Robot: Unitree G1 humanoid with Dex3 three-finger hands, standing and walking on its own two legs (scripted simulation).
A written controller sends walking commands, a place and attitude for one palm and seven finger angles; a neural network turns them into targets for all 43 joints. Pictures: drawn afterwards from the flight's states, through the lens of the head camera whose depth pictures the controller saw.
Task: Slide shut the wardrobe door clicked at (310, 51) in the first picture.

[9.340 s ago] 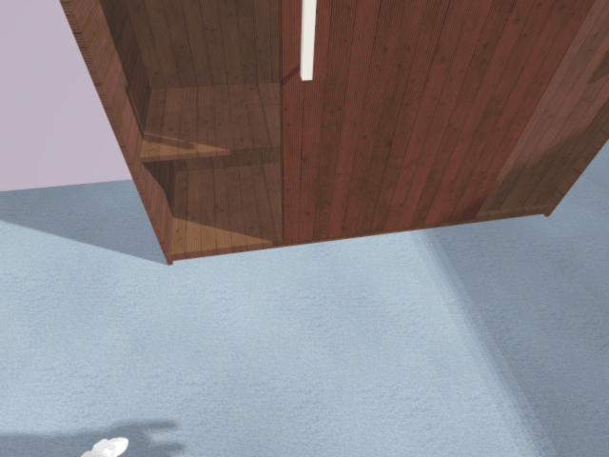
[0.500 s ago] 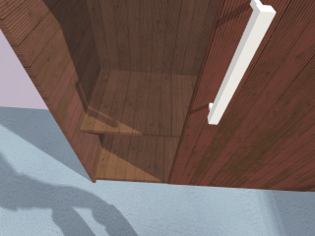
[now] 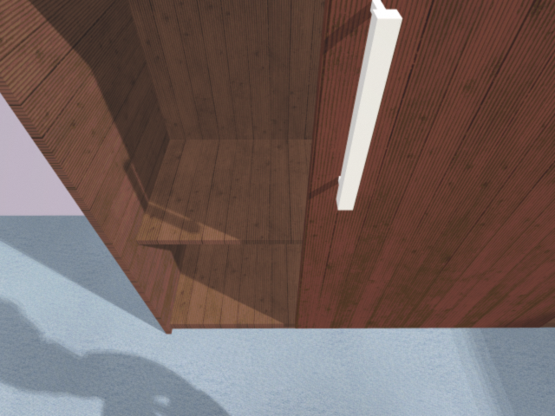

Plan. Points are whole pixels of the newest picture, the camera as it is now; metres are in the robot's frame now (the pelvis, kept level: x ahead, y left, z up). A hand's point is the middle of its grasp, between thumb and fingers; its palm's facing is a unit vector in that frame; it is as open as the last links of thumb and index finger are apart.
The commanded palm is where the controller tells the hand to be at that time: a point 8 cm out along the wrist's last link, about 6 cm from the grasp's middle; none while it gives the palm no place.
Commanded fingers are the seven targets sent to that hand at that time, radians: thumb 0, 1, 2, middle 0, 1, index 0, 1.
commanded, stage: come to a stop and stand still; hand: right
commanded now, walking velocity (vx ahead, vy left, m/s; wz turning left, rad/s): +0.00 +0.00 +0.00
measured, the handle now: (357, 123) +0.49 -0.10 +0.18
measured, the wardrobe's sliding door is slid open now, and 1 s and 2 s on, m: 0.45 0.45 0.45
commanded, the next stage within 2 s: look again from close up in 0.48 s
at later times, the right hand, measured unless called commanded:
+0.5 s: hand out of the picture -0.02 -0.17 -0.18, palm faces +0.03 +0.98 -0.19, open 7.4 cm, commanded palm none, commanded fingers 0.00 -0.90 -0.90 0.20 0.30 0.20 0.30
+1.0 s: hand out of the picture -0.05 -0.16 -0.18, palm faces +0.04 +0.99 -0.14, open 7.4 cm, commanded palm none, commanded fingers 0.00 -0.90 -0.90 0.20 0.30 0.20 0.30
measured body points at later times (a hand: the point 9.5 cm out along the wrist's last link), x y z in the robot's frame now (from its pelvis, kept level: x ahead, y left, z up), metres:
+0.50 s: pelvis -0.02 -0.01 +0.00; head -0.02 -0.01 +0.45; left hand -0.02 +0.21 -0.16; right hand -0.02 -0.23 -0.16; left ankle -0.02 +0.12 -0.74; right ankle +0.00 -0.10 -0.74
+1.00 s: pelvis -0.02 -0.01 +0.00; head -0.01 -0.02 +0.45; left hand -0.02 +0.21 -0.15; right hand -0.05 -0.21 -0.16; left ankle -0.02 +0.12 -0.74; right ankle +0.00 -0.10 -0.74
